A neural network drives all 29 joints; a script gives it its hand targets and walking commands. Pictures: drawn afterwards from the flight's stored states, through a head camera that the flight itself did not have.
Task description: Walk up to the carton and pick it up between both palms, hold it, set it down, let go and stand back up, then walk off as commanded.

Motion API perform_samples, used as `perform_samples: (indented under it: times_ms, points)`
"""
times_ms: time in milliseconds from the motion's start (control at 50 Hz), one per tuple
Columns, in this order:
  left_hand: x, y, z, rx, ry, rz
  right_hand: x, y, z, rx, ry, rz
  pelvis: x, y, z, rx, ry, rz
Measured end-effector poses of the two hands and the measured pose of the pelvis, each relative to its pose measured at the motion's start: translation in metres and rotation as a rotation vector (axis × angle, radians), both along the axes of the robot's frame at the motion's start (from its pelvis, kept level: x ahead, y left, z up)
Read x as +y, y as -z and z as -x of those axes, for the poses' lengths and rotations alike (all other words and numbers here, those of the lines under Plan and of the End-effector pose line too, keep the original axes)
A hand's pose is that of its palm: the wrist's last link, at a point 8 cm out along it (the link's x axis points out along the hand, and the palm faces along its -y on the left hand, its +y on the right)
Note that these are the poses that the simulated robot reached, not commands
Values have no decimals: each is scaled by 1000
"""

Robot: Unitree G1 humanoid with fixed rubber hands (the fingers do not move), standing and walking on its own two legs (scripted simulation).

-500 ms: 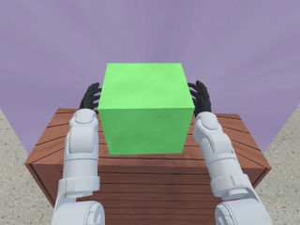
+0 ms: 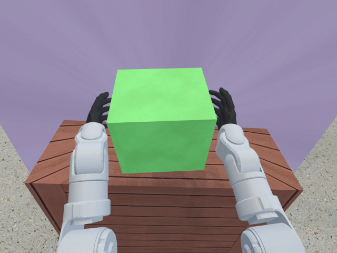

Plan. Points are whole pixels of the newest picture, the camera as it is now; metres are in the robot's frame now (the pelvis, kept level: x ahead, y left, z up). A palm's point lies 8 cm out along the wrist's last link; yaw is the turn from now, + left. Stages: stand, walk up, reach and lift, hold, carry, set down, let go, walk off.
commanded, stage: hold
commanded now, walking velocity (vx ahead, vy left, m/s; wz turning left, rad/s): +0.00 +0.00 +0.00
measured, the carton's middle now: (161, 120) +0.39 +0.01 +0.16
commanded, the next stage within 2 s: none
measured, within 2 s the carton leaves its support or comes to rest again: neither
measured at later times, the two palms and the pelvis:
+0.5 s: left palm (97, 126) +0.35 +0.15 +0.18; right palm (226, 125) +0.35 -0.14 +0.19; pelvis +0.00 +0.00 +0.00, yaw -1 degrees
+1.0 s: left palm (98, 126) +0.35 +0.15 +0.18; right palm (226, 126) +0.35 -0.14 +0.18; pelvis -0.01 +0.00 +0.00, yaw -1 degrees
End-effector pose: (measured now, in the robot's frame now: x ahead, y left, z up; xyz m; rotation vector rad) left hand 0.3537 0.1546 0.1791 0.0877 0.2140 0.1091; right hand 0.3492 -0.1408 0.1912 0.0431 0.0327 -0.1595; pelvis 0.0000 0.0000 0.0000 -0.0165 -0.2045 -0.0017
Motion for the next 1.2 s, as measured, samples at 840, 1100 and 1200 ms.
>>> perform_samples:
  times_ms: [840,1100,1200]
  points:
    - [-5,5,3,36,5,-16,-5,11,5,32,10,-13,1,0,9,-9,6,-6]
    - [-3,5,0,33,0,-8,-2,9,1,29,6,-1,0,0,6,-3,8,-6]
    - [-1,9,0,35,3,-4,-1,13,1,30,7,-4,0,0,4,-5,0,-4]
